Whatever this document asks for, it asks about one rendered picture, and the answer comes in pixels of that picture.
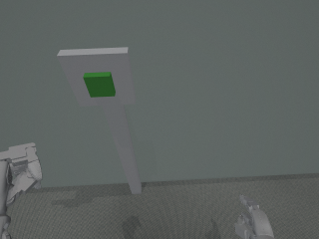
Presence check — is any robot right hand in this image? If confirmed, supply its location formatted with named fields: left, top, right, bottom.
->
left=234, top=194, right=274, bottom=239

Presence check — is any panel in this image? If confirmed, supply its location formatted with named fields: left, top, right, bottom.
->
left=57, top=47, right=142, bottom=194

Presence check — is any robot left forearm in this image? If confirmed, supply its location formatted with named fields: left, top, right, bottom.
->
left=0, top=213, right=12, bottom=239

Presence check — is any robot left hand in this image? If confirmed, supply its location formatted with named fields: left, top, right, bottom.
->
left=0, top=142, right=43, bottom=214

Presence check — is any button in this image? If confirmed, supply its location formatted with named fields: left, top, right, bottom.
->
left=83, top=72, right=116, bottom=98

